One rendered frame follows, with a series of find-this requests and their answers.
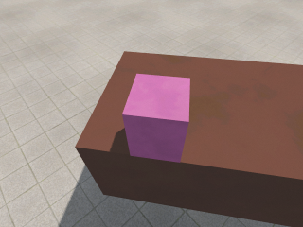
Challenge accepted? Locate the carton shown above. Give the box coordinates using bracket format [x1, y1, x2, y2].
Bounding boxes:
[122, 74, 190, 163]

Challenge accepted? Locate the pedestal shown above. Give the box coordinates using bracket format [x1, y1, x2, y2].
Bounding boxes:
[75, 51, 303, 227]

